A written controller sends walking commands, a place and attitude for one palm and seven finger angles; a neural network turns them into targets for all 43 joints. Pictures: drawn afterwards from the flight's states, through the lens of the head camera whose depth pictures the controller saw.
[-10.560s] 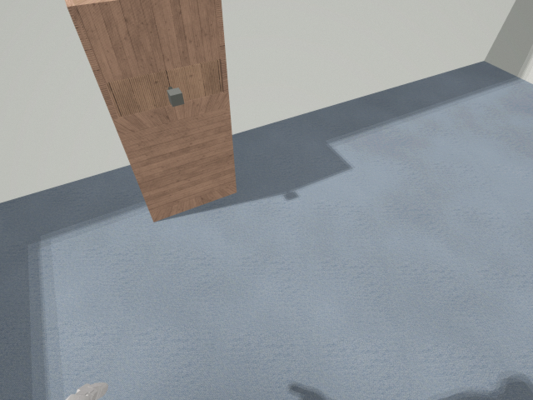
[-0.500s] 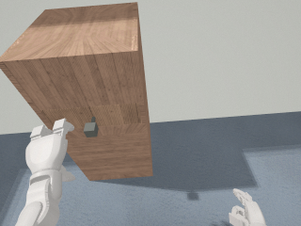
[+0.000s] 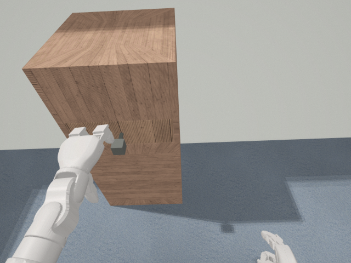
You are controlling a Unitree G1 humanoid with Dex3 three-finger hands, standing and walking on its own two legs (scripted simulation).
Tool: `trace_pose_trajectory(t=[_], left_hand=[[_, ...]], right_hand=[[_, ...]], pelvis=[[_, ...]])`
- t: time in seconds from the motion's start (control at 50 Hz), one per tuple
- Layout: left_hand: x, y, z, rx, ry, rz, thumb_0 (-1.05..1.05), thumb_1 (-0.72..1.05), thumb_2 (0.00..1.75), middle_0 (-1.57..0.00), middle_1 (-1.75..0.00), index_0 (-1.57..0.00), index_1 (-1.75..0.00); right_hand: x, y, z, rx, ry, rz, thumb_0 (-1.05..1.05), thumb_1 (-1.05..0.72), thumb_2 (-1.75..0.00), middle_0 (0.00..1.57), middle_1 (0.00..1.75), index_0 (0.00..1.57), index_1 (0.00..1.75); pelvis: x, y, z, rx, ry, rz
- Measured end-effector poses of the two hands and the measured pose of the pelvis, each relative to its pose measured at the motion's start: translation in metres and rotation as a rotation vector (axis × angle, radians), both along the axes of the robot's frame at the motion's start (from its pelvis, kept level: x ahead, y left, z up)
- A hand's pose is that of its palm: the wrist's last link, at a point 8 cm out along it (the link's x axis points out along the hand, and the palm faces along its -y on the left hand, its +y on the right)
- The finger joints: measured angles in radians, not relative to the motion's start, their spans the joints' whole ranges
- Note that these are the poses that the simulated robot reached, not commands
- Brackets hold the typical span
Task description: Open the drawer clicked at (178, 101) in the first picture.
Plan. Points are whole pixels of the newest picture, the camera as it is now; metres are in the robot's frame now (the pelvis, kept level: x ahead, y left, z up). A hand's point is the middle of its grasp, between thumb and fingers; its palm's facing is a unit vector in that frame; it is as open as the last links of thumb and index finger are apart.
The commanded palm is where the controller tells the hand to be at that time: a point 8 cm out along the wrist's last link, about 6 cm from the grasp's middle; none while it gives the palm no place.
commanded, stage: raise the hand with hooked fingers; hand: left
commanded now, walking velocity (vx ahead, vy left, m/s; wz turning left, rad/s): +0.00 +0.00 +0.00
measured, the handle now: (119, 142) +0.52 +0.29 -0.12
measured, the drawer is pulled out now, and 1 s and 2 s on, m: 0.00 0.00 0.00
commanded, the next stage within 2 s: move the hooked fingers above the handle in 0.18 s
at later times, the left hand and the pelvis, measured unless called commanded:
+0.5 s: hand (103, 164) +0.31 +0.22 +0.05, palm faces -0.03 -0.05 -1.00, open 13.8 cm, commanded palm +0.31 +0.23 +0.11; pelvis +0.00 -0.04 +0.00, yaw +0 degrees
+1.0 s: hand (104, 145) +0.40 +0.26 +0.01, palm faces +0.02 -0.02 -1.00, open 13.8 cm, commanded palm +0.37 +0.26 +0.07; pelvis +0.02 -0.01 -0.02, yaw -1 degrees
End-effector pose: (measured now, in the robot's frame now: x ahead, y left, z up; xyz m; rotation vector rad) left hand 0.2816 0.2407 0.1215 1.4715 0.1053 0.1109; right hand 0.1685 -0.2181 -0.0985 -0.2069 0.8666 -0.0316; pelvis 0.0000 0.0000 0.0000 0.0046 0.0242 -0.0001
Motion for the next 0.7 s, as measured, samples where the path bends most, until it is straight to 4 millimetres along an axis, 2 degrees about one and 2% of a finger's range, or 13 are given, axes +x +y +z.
trace_pose_trajectory(t=[0.08,0.16,0.28,0.4,0.54,0.62,0.7], left_hand=[[-0.007,-0.011,0.0,0.005,-0.04,-0.046,0.0,-0.49,0.3,-0.32,-1.2,-0.32,-1.2],[-0.009,-0.014,0.007,0.022,-0.105,-0.02,0.0,-0.49,0.3,-0.32,-1.2,-0.33,-1.2],[-0.004,-0.017,0.012,0.03,-0.097,0.061,0.0,-0.49,0.3,-0.32,-1.2,-0.32,-1.2],[0.002,-0.029,-0.001,0.029,-0.007,0.048,0.0,-0.49,0.3,-0.32,-1.2,-0.32,-1.2],[0.019,-0.013,-0.017,0.056,0.03,0.04,0.0,-0.49,0.3,-0.32,-1.2,-0.32,-1.2],[0.029,-0.002,-0.016,0.067,0.003,0.048,0.0,-0.49,0.3,-0.32,-1.2,-0.32,-1.2],[0.044,0.006,-0.025,0.073,0.03,0.061,0.0,-0.49,0.3,-0.32,-1.2,-0.32,-1.2]], right_hand=[[-0.009,-0.015,-0.003,-0.022,0.018,-0.019,0.01,-0.9,-0.9,0.2,0.3,0.2,0.3],[-0.01,-0.026,-0.005,-0.022,0.022,-0.032,0.01,-0.9,-0.9,0.2,0.3,0.2,0.3],[0.0,-0.034,-0.005,0.003,-0.011,-0.042,0.01,-0.9,-0.9,0.2,0.3,0.2,0.3],[0.016,-0.04,0.002,-0.001,-0.062,-0.038,0.01,-0.9,-0.9,0.2,0.3,0.2,0.3],[0.02,-0.053,0.001,-0.05,-0.058,-0.047,0.01,-0.9,-0.9,0.2,0.3,0.2,0.3],[0.015,-0.06,-0.006,-0.07,-0.022,-0.067,0.01,-0.9,-0.9,0.2,0.3,0.2,0.3],[0.003,-0.065,-0.016,-0.082,0.035,-0.091,0.0,-0.9,-0.9,0.2,0.3,0.2,0.3]], pelvis=[[-0.001,-0.006,0.0,0.002,0.0,0.001],[-0.002,-0.013,0.0,0.004,0.002,0.005],[-0.002,-0.024,0.0,0.01,0.004,0.005],[0.001,-0.033,0.0,0.016,0.006,0.005],[0.003,-0.041,-0.004,0.014,0.04,0.01],[0.007,-0.04,-0.007,0.009,0.069,0.015],[0.01,-0.036,-0.01,0.007,0.1,0.016]])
